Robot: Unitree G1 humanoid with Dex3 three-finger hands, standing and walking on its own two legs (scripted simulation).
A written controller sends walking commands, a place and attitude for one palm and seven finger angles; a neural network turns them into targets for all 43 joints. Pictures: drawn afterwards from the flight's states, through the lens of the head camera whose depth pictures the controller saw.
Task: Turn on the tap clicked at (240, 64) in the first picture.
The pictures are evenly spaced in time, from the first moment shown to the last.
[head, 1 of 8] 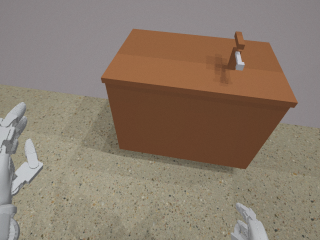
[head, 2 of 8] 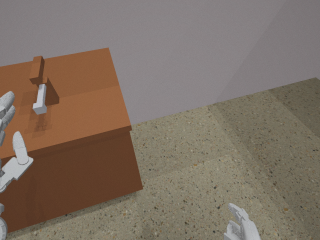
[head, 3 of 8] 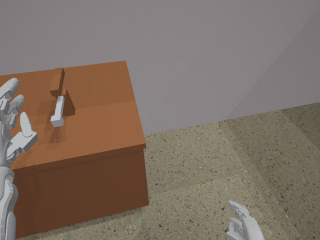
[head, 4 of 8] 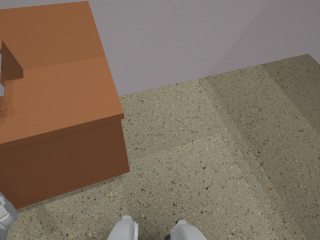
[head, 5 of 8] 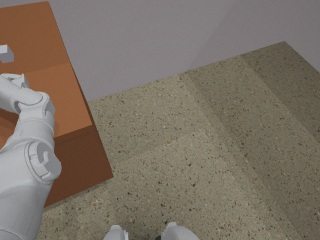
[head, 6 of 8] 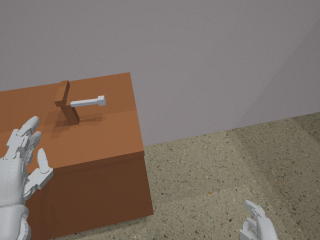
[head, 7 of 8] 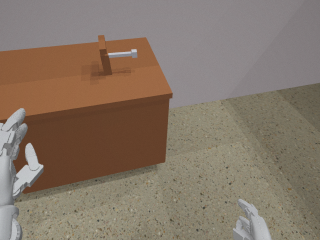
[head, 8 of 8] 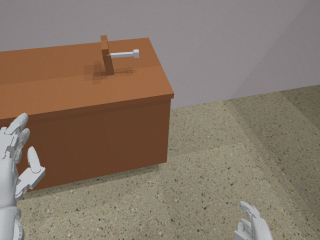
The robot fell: no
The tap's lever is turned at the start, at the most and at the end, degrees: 0 86 86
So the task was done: yes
